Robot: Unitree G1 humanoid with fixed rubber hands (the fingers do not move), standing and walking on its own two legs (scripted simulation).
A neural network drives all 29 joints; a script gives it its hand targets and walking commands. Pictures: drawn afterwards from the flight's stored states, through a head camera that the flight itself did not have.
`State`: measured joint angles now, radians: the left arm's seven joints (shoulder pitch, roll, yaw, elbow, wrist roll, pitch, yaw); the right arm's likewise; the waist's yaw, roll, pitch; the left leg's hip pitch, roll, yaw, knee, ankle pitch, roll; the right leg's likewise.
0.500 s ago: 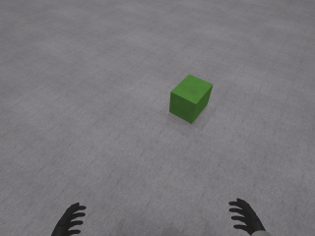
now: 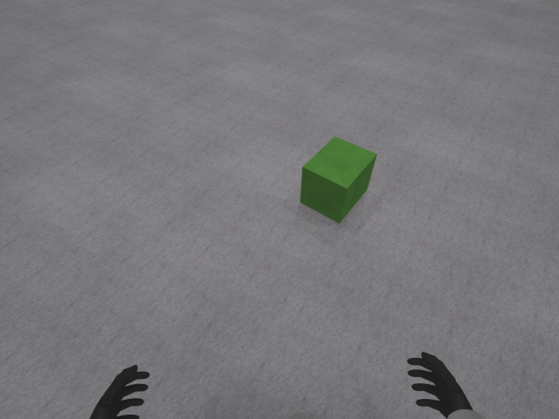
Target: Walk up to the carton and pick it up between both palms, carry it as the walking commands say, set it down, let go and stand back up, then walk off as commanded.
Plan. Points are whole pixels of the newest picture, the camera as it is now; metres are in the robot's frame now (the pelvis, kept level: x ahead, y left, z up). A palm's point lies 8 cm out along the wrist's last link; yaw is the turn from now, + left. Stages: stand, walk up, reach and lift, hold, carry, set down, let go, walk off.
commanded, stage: walk up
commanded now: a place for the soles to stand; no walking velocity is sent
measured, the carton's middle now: (337, 179) +1.21 -0.28 -0.64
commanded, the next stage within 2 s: none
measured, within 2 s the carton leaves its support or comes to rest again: neither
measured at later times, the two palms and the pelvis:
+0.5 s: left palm out of the picture +0.14 +0.30 -0.10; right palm (477, 368) +0.20 -0.29 -0.07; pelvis +0.09 +0.00 -0.01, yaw -6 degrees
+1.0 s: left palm (118, 312) +0.31 +0.30 -0.08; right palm (468, 324) +0.27 -0.30 -0.07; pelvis +0.20 +0.00 +0.00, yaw -12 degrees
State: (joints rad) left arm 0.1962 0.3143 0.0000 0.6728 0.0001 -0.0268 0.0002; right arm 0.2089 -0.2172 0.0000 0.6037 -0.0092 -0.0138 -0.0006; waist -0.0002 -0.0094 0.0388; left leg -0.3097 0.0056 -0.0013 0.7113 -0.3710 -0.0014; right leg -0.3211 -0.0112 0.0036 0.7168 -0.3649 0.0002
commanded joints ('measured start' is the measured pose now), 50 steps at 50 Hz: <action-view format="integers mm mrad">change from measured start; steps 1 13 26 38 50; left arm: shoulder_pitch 63 364 205 303 219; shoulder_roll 276 425 247 308 426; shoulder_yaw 110 156 89 116 131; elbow -57 -40 -122 -22 -53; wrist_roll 44 21 6 26 17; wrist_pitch -43 -98 -81 -63 -78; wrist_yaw -34 -48 -42 -80 -35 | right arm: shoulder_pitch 60 -64 361 68 122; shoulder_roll -431 -384 -559 -537 -412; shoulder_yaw -143 -102 -176 -149 -117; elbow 27 -79 21 -21 13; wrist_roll -38 -21 -37 -22 0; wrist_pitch -73 -98 -144 -88 -110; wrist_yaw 11 22 7 46 46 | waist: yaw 6 106 -127 24 9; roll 31 -95 255 210 -145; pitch -166 32 -161 5 -60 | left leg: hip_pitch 30 -657 427 -153 -186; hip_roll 108 22 393 307 42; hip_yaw -132 -39 -606 -145 56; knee -107 451 -420 -381 -72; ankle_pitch -264 -119 -353 -419 -1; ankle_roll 133 64 225 217 50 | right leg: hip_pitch -3 426 -503 -1 34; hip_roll -68 -317 78 -26 -193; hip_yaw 194 707 71 -76 339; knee -105 -408 489 -42 -245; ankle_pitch -235 75 -142 -40 -122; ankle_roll -114 -292 -69 -51 -245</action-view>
